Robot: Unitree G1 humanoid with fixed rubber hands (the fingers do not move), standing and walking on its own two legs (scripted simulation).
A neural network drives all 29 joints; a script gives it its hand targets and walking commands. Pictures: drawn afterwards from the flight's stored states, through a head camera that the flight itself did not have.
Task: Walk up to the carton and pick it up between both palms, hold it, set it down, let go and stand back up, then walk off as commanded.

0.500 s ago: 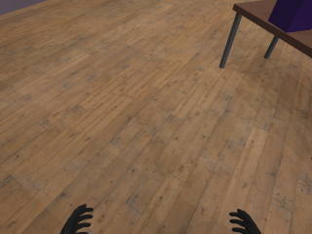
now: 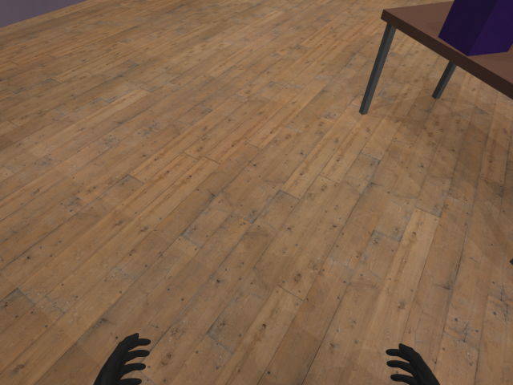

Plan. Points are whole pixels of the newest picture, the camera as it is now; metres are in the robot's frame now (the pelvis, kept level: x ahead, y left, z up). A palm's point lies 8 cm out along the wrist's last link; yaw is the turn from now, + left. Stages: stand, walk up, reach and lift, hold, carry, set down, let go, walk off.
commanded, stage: stand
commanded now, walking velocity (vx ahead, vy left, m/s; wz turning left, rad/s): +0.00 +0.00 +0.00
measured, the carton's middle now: (487, 14) +1.53 -0.92 +0.01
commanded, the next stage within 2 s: walk up in 1.86 s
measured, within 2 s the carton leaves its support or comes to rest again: neither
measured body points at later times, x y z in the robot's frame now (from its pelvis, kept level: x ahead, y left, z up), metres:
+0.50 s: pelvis +0.00 +0.00 +0.00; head +0.01 +0.01 +0.45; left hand +0.15 +0.24 -0.10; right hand +0.15 -0.26 -0.09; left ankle +0.01 +0.12 -0.72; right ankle +0.01 -0.13 -0.72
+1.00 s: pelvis -0.01 +0.00 +0.00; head +0.00 +0.00 +0.45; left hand +0.14 +0.25 -0.10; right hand +0.14 -0.27 -0.09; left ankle +0.01 +0.12 -0.72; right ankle +0.01 -0.13 -0.72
